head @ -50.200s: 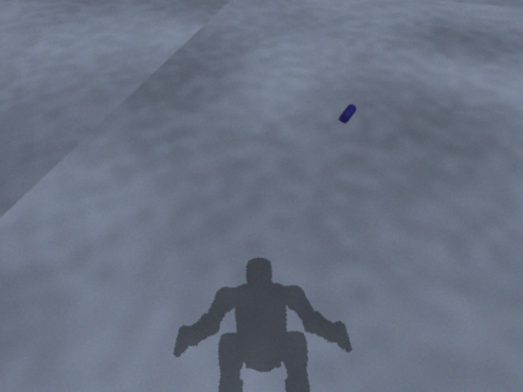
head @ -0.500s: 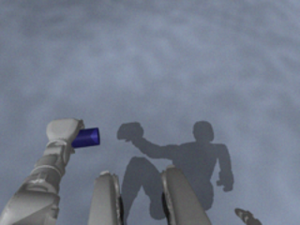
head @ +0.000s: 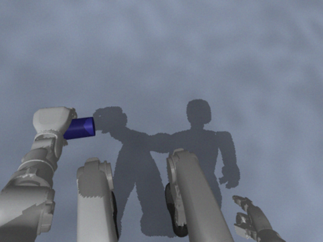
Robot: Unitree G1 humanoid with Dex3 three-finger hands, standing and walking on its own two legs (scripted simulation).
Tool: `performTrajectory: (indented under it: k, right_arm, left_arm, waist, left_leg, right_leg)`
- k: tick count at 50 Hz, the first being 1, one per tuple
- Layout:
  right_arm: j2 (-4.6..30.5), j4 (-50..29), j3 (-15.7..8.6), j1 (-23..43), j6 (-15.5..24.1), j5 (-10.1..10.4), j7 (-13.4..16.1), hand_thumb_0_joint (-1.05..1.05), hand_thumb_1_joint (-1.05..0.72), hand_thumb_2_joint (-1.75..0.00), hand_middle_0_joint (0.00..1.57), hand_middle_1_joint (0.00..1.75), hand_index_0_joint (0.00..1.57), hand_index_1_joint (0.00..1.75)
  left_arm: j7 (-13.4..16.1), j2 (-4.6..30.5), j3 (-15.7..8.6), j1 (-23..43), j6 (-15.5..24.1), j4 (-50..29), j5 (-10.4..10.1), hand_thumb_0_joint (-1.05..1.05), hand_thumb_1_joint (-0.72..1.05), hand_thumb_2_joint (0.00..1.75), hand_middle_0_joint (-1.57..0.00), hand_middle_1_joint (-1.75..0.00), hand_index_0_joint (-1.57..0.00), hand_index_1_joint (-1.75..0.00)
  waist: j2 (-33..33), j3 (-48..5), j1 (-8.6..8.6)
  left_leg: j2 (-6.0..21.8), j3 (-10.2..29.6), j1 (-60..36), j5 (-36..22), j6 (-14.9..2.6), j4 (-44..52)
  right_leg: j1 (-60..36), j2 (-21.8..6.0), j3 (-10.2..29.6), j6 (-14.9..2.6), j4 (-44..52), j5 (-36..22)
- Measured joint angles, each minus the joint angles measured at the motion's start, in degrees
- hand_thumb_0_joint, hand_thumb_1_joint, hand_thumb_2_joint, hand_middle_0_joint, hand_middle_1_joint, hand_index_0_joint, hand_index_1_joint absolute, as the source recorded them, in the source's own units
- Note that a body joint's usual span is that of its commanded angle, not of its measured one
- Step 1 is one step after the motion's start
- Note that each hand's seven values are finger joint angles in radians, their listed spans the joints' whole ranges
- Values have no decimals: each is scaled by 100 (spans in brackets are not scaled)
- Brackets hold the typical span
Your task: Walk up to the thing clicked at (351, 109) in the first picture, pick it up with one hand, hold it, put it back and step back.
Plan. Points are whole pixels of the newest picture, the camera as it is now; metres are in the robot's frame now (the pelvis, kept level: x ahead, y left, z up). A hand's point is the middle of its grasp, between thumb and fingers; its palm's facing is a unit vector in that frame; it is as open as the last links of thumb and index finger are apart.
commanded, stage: crouch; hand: left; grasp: from above
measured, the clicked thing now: (70, 129) +0.41 +0.22 -0.21
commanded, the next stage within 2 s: lower in 0.68 s
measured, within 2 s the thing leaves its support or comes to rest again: neither
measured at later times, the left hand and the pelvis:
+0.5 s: hand (68, 133) +0.41 +0.23 -0.25, palm faces -0.47 -0.02 -0.88, open 8.8 cm; pelvis -0.01 +0.00 -0.07, yaw -2 degrees
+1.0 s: hand (72, 134) +0.41 +0.23 -0.29, palm faces -0.50 -0.02 -0.87, open 8.8 cm; pelvis -0.01 -0.01 -0.11, yaw -3 degrees
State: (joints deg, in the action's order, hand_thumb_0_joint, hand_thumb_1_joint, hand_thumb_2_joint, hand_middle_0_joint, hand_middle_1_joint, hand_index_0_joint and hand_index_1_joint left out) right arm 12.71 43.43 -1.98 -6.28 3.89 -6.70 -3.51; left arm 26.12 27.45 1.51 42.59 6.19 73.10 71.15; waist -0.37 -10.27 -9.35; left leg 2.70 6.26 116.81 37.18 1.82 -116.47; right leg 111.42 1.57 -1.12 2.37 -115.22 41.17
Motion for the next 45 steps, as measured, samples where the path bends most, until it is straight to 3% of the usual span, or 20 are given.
performTrajectory:
  k: [9, 24, 45]
  right_arm:
    - [-12, 12, 18, -11, -33, -19, -97, 0, -91, -90, 20, 30, 20, 30]
    - [-13, 142, 74, -131, -50, -80, -210, 0, -91, -90, 20, 30, 20, 30]
    - [139, 243, 261, -58, 31, -162, -280, 0, -91, -90, 20, 30, 20, 30]
  left_arm:
    - [-89, 135, -64, 159, -10, 128, -74, -2, 18, 33, -90, -25, -87, -26]
    - [-21, 324, -272, 290, 185, 291, 11, -2, 19, 31, -90, -25, -87, -26]
    - [15, 559, -300, 723, 359, 941, 43, -1, 17, 34, -89, -29, -86, -29]
  waist:
    - [36, 127, -51]
    - [55, 362, -146]
    - [109, 586, -204]
  left_leg:
    - [32, 61, 381, 93, 18, -475]
    - [26, 123, 968, 49, 34, -1142]
    - [-11, 265, 1427, -10, 104, -1751]
  right_leg:
    - [386, 70, -10, 13, -455, 70]
    - [988, 143, 6, 46, -1133, 29]
    - [1471, 209, -55, 32, -1752, -38]
